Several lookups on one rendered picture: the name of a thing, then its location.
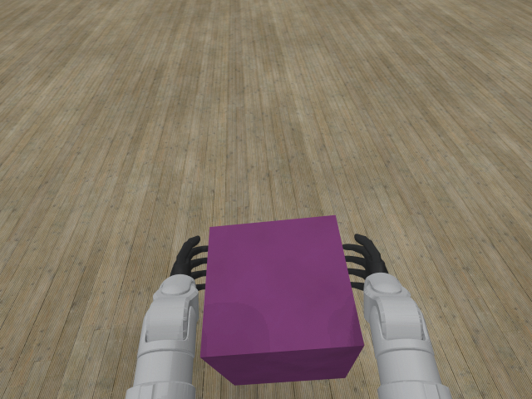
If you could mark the carton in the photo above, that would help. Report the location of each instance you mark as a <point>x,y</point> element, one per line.
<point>278,303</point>

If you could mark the right robot hand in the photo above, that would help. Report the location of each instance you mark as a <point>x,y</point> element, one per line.
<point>372,260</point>

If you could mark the right robot forearm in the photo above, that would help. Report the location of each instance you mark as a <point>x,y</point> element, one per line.
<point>401,342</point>

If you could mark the left robot forearm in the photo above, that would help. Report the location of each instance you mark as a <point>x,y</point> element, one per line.
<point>166,353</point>

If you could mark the left robot hand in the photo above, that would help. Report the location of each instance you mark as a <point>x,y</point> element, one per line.
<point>184,264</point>

